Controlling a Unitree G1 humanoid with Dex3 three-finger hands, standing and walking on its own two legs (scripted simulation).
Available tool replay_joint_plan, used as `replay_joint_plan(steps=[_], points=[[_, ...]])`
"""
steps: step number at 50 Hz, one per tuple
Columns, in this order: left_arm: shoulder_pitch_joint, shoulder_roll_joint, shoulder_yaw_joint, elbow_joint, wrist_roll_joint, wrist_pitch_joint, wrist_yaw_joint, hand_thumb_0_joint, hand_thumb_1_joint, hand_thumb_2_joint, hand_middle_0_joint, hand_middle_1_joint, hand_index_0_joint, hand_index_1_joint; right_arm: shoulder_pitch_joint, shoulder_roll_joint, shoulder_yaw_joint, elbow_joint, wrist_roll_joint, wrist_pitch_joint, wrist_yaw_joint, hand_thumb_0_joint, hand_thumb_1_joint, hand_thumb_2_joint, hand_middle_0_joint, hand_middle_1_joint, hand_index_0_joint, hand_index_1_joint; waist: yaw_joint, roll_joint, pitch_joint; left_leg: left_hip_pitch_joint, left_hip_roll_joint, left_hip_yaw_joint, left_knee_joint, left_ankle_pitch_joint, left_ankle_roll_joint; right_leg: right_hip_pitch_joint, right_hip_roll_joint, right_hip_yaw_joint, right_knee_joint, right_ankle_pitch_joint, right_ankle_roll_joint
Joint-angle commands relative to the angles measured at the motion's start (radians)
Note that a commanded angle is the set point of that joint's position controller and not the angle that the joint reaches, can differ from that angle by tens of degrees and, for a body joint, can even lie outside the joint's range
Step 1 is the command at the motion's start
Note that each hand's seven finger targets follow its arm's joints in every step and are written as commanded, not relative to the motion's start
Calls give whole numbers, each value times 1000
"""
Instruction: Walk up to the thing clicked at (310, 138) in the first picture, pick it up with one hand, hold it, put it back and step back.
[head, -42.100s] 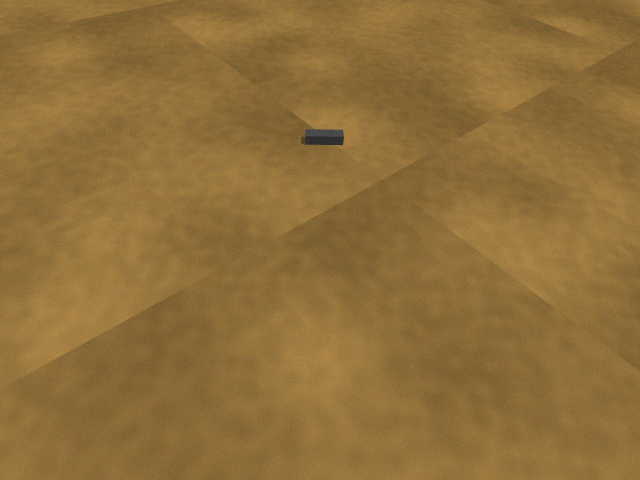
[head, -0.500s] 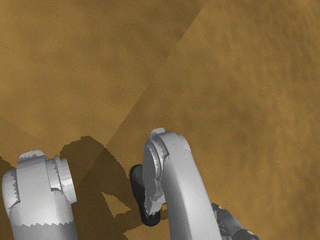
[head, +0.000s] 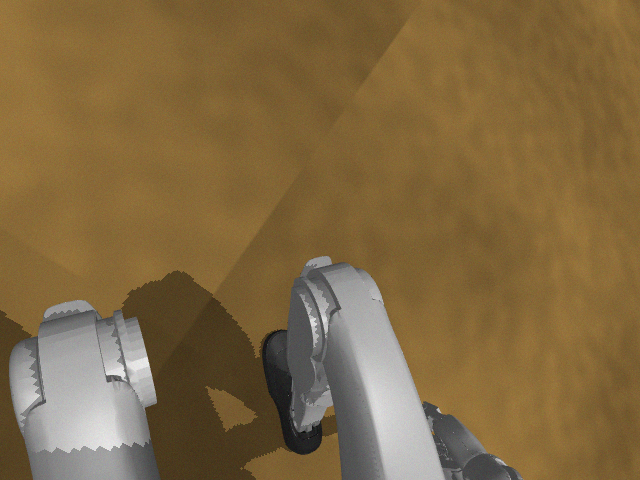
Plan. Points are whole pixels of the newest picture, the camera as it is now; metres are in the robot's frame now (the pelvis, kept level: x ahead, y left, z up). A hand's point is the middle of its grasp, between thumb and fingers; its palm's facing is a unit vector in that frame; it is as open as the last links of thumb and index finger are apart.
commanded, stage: rise first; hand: left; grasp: from above
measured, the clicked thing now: out of the picture +0.47 +0.41 -0.29
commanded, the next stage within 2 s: approach in 1.18 s
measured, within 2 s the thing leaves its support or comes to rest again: neither
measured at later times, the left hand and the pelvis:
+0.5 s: hand out of the picture +0.43 +0.45 -0.16, palm faces -0.41 -0.16 -0.90, open 14.3 cm; pelvis +0.00 +0.00 +0.00, yaw +0 degrees
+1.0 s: hand out of the picture +0.43 +0.45 -0.16, palm faces -0.42 -0.15 -0.90, open 14.3 cm; pelvis +0.00 +0.00 +0.00, yaw +0 degrees
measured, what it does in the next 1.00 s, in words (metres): stands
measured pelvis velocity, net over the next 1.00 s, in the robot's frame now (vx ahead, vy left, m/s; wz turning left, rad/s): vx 0.00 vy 0.00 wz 0.00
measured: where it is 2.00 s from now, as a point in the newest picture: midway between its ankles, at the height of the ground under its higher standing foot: (218, 440)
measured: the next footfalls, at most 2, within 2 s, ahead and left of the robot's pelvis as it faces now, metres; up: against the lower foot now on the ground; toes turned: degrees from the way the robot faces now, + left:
none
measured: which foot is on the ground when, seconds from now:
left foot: down 0.00-1.00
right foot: down 0.00-1.00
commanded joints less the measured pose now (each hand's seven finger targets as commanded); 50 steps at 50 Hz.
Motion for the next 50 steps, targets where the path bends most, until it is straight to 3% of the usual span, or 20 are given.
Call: replay_joint_plan(steps=[1,5,6,11,14,18,22,26,28,34,38,42,45,48,50], points=[[-247,325,30,-130,-22,2,41,0,-604,1051,-67,-1021,-51,-1037,182,-313,-101,-1,-1,7,-21,0,-895,-897,200,300,200,300,-12,536,-661,629,31,79,-284,195,-6,178,17,-102,-177,205,-83],[-227,317,17,-98,-14,8,38,0,-611,1063,-67,-1015,-47,-1036,190,-310,-93,0,-1,3,-20,0,-894,-896,200,300,200,300,-17,528,-635,631,31,80,-282,202,-4,180,17,-99,-184,210,-80],[-261,317,12,-125,-22,2,39,0,-596,1049,-70,-1021,-55,-1037,186,-316,-92,-6,-4,5,-21,0,-893,-896,200,300,200,300,-30,508,-645,610,31,78,-273,198,-4,193,18,-104,-184,210,-82],[-267,372,45,-131,-14,-9,41,0,-602,1050,-71,-1024,-55,-1041,191,-323,-88,-14,-5,3,-24,0,-896,-898,200,300,200,300,-17,519,-653,633,29,77,-269,212,-4,202,16,-100,-184,213,-82],[-242,349,39,-119,-21,-13,45,0,-605,1054,-71,-1015,-52,-1034,180,-321,-86,-14,-6,3,-24,0,-895,-897,200,300,200,300,-16,529,-667,643,31,78,-270,207,-5,194,18,-102,-182,209,-81],[-273,375,51,-169,-10,-4,54,0,-611,1058,-66,-1017,-47,-1036,191,-312,-87,-7,-6,3,-24,0,-894,-896,200,300,200,300,-10,578,-695,667,33,84,-274,227,-7,202,18,-98,-178,226,-80],[-237,313,28,-131,-21,10,56,0,-611,1060,-63,-1011,-43,-1032,188,-317,-92,-11,-5,1,-24,0,-892,-895,200,300,200,300,-19,535,-645,620,30,77,-283,194,-9,178,19,-110,-179,206,-85],[-248,348,39,-157,-19,16,38,0,-600,1048,-67,-1014,-50,-1031,192,-317,-98,-12,1,-2,-24,0,-891,-895,200,300,200,300,-6,544,-669,637,31,83,-280,198,-6,185,17,-100,-181,208,-82],[-241,311,16,-138,-29,16,36,0,-603,1051,-72,-1012,-53,-1030,192,-309,-95,-9,-2,-2,-23,0,-893,-896,200,300,200,300,-19,522,-653,612,31,91,-271,191,1,204,18,-97,-192,211,-77],[-252,346,41,-155,-30,1,37,0,-594,1043,-67,-1021,-53,-1035,188,-327,-96,-15,-1,2,-27,0,-891,-895,200,300,200,300,-12,538,-660,651,28,61,-283,211,-11,174,12,-108,-174,210,-85],[-245,323,28,-120,-17,4,43,0,-600,1043,-62,-1032,-49,-1045,199,-314,-93,-8,-4,-2,-22,0,-893,-896,200,300,200,300,-23,535,-655,639,28,79,-269,226,-7,185,16,-103,-178,222,-84],[-252,352,47,-155,-20,5,46,0,-604,1049,-68,-1020,-51,-1037,186,-320,-95,-16,-1,0,-24,0,-893,-895,200,300,200,300,-5,554,-666,638,28,79,-283,205,-9,189,16,-103,-181,210,-84],[-259,327,30,-160,-13,10,43,0,-610,1050,-64,-1023,-47,-1040,193,-310,-98,-11,-1,1,-20,0,-893,-895,200,300,200,300,-11,573,-685,654,30,82,-283,216,-8,187,16,-99,-176,220,-83],[-262,281,5,-136,-31,12,42,0,-603,1043,-63,-1027,-49,-1041,194,-312,-99,-11,-3,-3,-20,0,-892,-895,200,300,200,300,-34,533,-638,622,28,78,-280,199,-6,173,15,-103,-185,209,-84],[-245,307,18,-128,-22,11,40,0,-600,1044,-64,-1021,-49,-1036,200,-317,-101,-11,-1,-4,-20,0,-892,-894,200,300,200,300,-24,518,-643,628,28,72,-283,195,-7,173,13,-104,-183,203,-84]])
